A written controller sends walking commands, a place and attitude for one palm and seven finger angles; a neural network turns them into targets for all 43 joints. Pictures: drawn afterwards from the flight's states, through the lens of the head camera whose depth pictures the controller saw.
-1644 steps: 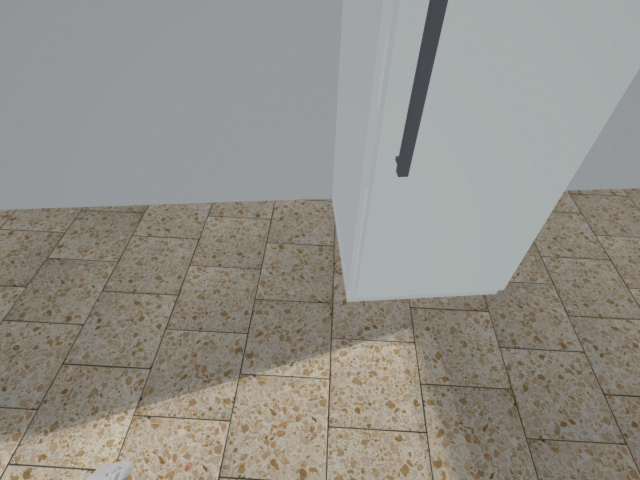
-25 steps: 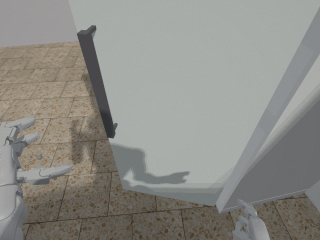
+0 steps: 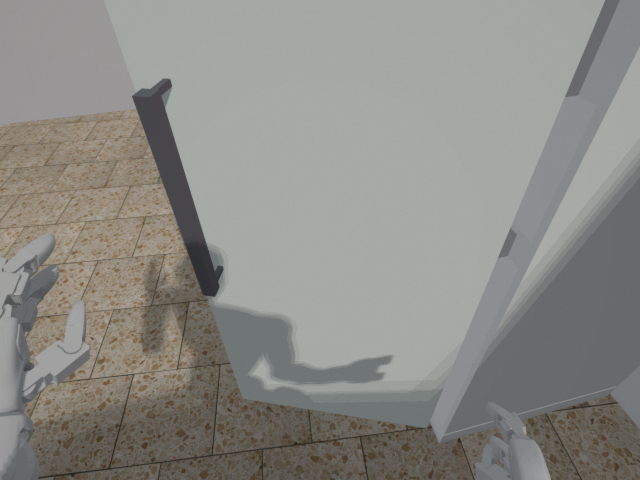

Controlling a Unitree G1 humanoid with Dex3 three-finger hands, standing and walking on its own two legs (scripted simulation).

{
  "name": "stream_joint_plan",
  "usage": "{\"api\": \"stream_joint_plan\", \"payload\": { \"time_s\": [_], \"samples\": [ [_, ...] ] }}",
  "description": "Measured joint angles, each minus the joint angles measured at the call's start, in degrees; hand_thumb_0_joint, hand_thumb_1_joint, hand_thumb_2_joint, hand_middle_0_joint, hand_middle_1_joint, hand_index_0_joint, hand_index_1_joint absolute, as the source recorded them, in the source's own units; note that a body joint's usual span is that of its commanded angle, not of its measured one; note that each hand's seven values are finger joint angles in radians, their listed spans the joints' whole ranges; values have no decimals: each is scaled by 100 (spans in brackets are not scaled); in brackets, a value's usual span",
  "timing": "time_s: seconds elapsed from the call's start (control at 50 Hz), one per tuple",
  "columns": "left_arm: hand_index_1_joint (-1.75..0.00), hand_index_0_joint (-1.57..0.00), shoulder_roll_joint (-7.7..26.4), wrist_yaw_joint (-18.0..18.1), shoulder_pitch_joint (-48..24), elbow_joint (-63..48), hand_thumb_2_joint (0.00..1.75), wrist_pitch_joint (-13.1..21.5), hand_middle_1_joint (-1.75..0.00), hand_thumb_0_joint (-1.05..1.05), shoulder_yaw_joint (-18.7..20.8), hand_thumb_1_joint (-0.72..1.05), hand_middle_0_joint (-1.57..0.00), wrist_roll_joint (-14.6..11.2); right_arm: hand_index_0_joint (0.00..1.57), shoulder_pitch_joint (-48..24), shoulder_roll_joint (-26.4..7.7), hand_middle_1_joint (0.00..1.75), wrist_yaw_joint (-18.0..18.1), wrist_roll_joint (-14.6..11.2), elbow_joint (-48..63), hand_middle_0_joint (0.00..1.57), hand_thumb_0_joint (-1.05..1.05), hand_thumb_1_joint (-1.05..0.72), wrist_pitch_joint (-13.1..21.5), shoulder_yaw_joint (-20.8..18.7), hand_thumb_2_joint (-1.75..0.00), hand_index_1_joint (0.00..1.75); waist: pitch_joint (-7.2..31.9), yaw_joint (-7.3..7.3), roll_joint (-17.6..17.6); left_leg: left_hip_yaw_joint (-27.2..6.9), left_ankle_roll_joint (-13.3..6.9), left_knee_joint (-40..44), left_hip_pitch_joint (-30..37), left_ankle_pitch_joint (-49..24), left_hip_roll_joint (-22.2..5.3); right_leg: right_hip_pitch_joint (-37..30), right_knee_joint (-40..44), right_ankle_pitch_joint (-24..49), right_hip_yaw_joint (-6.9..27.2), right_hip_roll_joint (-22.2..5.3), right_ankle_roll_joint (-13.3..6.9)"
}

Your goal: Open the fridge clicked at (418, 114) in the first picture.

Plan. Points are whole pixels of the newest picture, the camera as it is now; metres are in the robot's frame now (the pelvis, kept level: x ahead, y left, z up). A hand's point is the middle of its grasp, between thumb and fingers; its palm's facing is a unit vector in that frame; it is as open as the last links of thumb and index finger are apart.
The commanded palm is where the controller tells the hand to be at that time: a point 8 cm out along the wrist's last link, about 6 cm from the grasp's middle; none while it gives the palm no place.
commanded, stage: draw the hand back to the body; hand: left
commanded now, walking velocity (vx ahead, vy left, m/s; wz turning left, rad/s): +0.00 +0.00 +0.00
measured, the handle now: (191, 204) +0.47 +0.28 +0.10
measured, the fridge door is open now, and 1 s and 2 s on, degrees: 67 67 67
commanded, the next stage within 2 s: step back with the hand held close in 0.32 s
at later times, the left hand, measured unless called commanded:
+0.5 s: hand (69, 335) +0.19 +0.28 +0.16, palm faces +0.49 -0.80 -0.35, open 7.4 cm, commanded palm +0.14 +0.31 +0.17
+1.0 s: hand out of the picture +0.12 +0.31 +0.15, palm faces +0.48 -0.77 -0.42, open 7.4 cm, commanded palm +0.06 +0.34 +0.17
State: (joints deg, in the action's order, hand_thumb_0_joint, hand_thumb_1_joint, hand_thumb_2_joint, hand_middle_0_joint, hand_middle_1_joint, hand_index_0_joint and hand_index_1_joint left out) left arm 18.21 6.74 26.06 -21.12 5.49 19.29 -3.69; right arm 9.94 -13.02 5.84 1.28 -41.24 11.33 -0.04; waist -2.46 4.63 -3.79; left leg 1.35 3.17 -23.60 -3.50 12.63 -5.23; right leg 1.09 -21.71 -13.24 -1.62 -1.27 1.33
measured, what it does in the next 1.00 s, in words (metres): shifts its weight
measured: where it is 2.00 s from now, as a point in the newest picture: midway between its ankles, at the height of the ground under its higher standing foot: outside the picture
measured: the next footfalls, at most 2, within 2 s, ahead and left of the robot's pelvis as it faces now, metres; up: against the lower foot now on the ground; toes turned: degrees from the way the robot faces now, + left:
right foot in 1.48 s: -0.04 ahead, -0.10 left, +0.00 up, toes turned +11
left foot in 1.68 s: -0.20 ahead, +0.16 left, +0.00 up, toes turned +9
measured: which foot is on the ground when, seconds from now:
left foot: down 0.00-1.00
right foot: down 0.00-1.00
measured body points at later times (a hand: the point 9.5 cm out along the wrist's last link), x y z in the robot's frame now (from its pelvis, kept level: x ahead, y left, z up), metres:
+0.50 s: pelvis +0.00 +0.01 +0.00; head -0.03 +0.00 +0.45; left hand +0.15 +0.32 +0.18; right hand +0.19 -0.21 -0.08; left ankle +0.01 +0.16 -0.74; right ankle -0.01 -0.13 -0.74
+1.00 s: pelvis -0.08 +0.04 -0.02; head -0.07 +0.05 +0.43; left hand +0.09 +0.35 +0.17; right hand +0.10 -0.19 -0.09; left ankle +0.01 +0.16 -0.74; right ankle -0.01 -0.13 -0.74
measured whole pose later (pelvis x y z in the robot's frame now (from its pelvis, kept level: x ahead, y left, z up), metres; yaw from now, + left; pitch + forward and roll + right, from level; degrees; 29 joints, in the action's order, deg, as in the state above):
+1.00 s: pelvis -0.08 +0.04 -0.02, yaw +0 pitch -2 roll -1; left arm 21.2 9.2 27.8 -26.0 11.0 23.2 -1.3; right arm 11.0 -12.0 5.8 0.3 -33.4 4.3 1.1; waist -2.4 1.8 -0.9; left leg 2.0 -0.8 -35.6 -22.7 11.5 -2.9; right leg 19.4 -31.7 -10.6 0.4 -3.5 3.7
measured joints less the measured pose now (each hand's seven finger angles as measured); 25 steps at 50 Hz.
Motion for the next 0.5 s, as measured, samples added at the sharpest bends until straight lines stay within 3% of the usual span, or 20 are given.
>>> {"api": "stream_joint_plan", "payload": {
  "time_s": [0.18,0.46,0.5],
  "samples": [
    [-33,-21,-37,9,-157,139,88,-33,-32,1,24,85,-21,-8,20,-41,91,30,32,22,-13,20,1,-90,-29,61,-90,30,-82,40,16,-6,-8,35,18,-29,17,-18,24,20,-7,-16,7],
    [-30,-21,20,0,-184,26,90,-63,-30,1,20,89,-21,-3,20,22,115,30,6,29,-27,20,1,-90,-38,91,-90,30,-107,10,112,40,-52,38,33,-27,69,-40,72,58,37,-68,58],
    [-30,-21,24,-2,-204,-1,90,-7,-30,1,79,89,-21,44,20,13,82,30,-24,7,51,20,1,-90,-133,136,-90,30,-15,-49,112,5,-70,-96,-206,0,59,139,34,67,9,-60,72]
  ]
}}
